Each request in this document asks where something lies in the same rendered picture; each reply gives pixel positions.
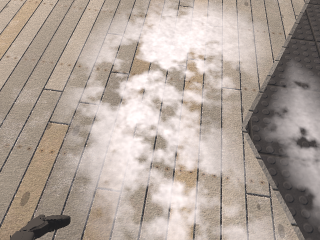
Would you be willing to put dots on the left robot hand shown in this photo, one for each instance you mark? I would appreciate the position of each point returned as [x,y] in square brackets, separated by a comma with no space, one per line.
[41,225]

